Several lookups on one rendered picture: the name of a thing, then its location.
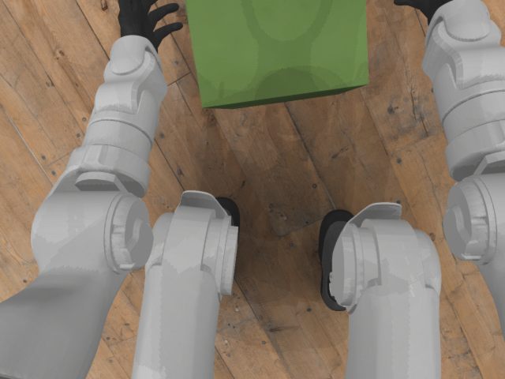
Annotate robot right forearm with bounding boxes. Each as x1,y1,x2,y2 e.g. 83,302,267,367
421,0,505,182

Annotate right robot upper arm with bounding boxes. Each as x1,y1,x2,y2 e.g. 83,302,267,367
443,173,505,342

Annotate right robot hand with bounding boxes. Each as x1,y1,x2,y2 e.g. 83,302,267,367
394,0,453,26

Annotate carton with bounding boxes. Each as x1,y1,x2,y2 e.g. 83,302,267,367
185,0,368,109

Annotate left robot hand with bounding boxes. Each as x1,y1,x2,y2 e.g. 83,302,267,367
118,0,183,54

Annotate left robot upper arm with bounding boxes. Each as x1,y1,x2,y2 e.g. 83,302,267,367
0,191,154,379

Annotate robot left forearm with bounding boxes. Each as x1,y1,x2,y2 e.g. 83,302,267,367
31,35,168,257

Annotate robot left foot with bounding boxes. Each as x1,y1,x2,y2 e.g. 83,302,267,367
216,197,240,238

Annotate right robot shin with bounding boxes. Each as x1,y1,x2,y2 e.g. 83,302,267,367
329,202,441,307

